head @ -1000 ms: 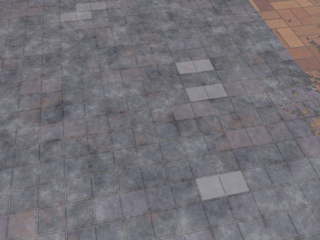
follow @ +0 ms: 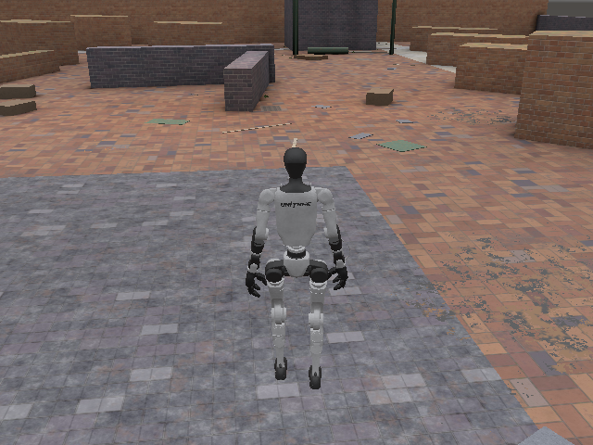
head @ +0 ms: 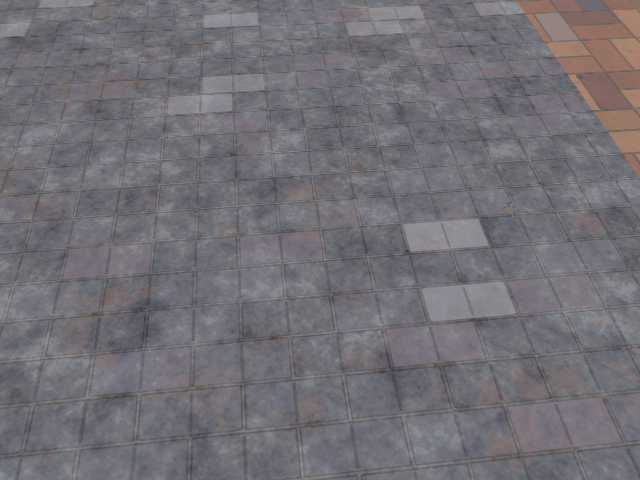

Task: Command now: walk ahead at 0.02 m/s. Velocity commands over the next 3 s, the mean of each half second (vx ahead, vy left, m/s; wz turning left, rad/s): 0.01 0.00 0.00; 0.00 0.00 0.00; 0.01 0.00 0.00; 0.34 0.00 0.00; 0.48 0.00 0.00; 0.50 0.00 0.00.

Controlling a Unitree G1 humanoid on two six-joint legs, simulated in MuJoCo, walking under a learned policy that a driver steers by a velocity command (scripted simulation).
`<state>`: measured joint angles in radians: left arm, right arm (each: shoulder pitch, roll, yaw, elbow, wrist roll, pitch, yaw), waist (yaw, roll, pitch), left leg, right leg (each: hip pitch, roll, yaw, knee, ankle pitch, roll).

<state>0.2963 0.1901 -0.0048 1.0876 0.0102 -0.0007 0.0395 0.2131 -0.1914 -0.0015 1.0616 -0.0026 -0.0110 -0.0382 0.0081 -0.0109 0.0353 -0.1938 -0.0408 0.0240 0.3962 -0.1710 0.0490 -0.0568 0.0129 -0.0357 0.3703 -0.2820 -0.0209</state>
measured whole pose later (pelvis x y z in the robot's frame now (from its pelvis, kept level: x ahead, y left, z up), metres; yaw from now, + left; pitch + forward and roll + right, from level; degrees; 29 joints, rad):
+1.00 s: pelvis +0.00 -0.01 +0.00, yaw +0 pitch -1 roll +0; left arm 0.37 0.11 -0.02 1.16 0.01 -0.02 0.05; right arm 0.30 -0.12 0.01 1.18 -0.01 0.00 -0.04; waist -0.01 0.00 0.02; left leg -0.21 -0.04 0.02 0.39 -0.16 0.03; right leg -0.08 0.02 -0.03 0.39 -0.28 -0.03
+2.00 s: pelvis +0.18 +0.05 +0.00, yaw +0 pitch +0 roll +0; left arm 0.26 0.19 0.05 1.02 0.03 -0.06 -0.02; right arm 0.42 -0.14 -0.04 1.09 -0.02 -0.09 -0.01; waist 0.00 -0.03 0.02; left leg -0.08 -0.06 0.10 0.32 -0.24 0.08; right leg -0.50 -0.06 -0.04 1.08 -0.24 -0.08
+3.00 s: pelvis +0.75 +0.06 -0.01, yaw +0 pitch +0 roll +0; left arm 0.32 0.19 0.05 1.02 0.02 -0.08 0.00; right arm 0.21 -0.20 -0.07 0.99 -0.02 -0.08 0.01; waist 0.01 -0.02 0.06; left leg -0.27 -0.06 0.12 0.43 -0.16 0.10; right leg -0.37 -0.02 -0.01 1.17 -0.31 -0.09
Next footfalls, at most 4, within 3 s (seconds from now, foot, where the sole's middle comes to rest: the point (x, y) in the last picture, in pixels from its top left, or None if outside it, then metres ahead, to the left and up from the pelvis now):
1.78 left None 0.18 0.12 -0.78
2.30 right None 0.52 -0.04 -0.78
2.86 left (281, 348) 0.84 0.12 -0.78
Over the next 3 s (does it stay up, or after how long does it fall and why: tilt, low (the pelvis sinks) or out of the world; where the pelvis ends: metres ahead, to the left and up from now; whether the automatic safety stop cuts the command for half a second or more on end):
stays up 0.75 0.06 -0.01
